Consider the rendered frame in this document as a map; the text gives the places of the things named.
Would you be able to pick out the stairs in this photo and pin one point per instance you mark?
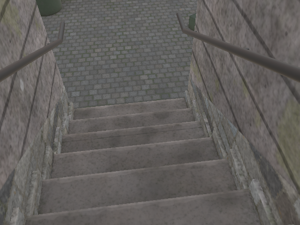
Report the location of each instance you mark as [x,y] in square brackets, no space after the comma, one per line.
[140,163]

